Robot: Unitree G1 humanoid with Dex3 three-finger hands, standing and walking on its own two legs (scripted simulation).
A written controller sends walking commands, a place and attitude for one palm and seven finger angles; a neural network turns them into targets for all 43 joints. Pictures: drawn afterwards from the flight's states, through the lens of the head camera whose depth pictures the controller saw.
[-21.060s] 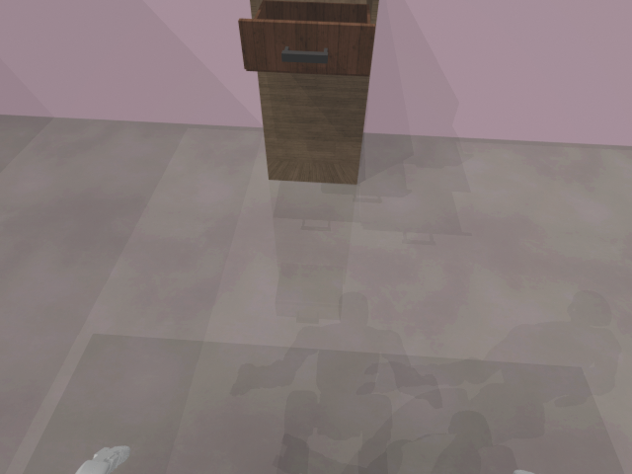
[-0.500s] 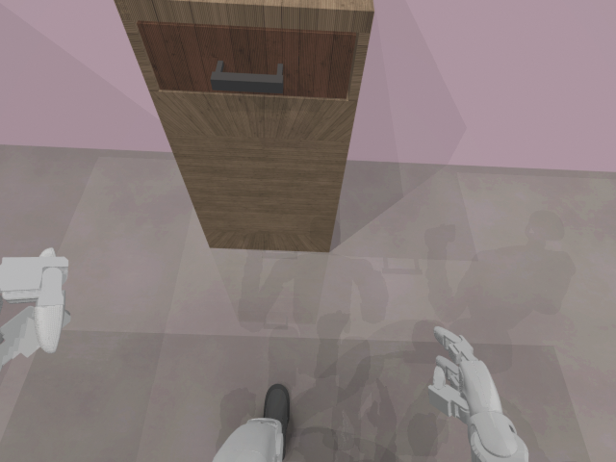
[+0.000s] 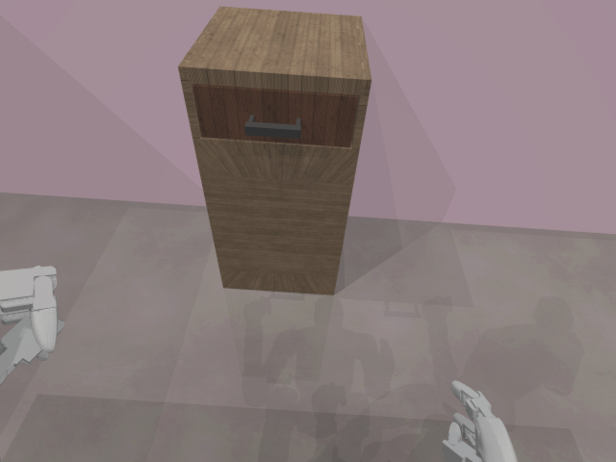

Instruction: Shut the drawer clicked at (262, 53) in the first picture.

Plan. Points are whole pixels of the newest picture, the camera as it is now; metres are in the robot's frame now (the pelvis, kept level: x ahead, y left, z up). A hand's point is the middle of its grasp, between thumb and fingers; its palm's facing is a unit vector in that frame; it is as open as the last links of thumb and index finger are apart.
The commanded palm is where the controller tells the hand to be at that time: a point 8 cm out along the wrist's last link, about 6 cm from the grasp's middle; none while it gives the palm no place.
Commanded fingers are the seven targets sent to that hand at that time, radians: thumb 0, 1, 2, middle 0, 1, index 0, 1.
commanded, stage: stop stepping back and stand still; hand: left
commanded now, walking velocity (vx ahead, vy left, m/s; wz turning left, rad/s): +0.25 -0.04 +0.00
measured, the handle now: (274, 125) +0.85 +0.12 -0.01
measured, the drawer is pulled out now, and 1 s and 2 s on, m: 0.00 0.00 0.00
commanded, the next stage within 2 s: let the arm hang, fingers relaxed in 0.42 s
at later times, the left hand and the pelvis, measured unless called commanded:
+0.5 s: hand (31, 351) +0.17 +0.24 +0.18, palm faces +0.37 -0.76 -0.53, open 3.3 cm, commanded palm none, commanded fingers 0.00 0.90 0.90 -1.40 -1.60 -1.40 -1.60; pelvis -0.02 +0.01 -0.01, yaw +1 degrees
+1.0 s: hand out of the picture -0.04 +0.25 -0.17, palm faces +0.10 -0.96 -0.25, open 4.3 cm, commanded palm none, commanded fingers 0.00 0.90 0.90 -0.40 -0.52 -0.40 -0.52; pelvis -0.03 +0.05 +0.00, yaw +4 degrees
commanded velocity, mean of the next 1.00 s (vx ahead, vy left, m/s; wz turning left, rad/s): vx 0.04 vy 0.00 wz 0.00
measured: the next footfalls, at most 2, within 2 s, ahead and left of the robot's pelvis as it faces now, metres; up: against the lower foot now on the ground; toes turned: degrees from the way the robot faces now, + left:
left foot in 0.68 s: +0.04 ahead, +0.15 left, +0.00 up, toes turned +7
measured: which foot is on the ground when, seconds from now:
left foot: down 0.00-0.48, up 0.50-0.66, down 0.68-1.00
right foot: down 0.00-1.00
